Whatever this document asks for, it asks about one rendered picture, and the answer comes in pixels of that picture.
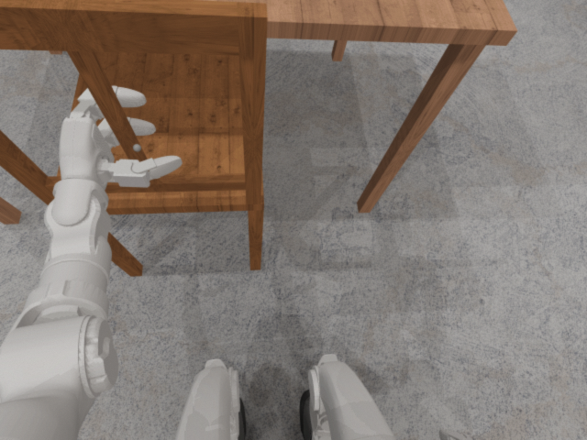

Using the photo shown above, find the table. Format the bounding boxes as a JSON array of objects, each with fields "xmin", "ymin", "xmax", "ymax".
[{"xmin": 0, "ymin": 0, "xmax": 517, "ymax": 225}]

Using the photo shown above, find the chair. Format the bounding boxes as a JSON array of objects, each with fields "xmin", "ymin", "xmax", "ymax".
[{"xmin": 0, "ymin": 0, "xmax": 268, "ymax": 277}]

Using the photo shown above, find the left robot hand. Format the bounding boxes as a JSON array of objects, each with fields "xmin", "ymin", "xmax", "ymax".
[{"xmin": 59, "ymin": 85, "xmax": 183, "ymax": 190}]

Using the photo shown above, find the left robot upper arm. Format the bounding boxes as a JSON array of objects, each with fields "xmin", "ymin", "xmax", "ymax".
[{"xmin": 0, "ymin": 315, "xmax": 118, "ymax": 440}]

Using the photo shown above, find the robot right shin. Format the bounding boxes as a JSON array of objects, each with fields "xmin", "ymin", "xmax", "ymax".
[{"xmin": 309, "ymin": 354, "xmax": 338, "ymax": 440}]

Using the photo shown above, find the robot left forearm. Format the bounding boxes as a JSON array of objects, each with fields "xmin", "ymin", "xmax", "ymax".
[{"xmin": 0, "ymin": 178, "xmax": 112, "ymax": 403}]

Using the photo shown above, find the left robot thigh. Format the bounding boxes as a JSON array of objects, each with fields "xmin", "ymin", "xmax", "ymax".
[{"xmin": 174, "ymin": 366, "xmax": 240, "ymax": 440}]

